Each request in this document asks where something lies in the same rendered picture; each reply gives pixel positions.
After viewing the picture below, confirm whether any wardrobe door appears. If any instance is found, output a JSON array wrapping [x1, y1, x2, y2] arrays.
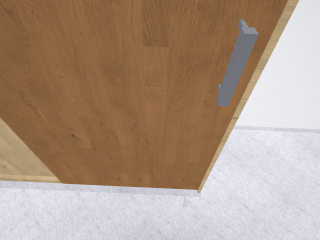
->
[[0, 0, 288, 190], [0, 118, 56, 177]]

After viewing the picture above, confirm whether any handle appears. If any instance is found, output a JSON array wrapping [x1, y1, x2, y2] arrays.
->
[[216, 19, 259, 107]]

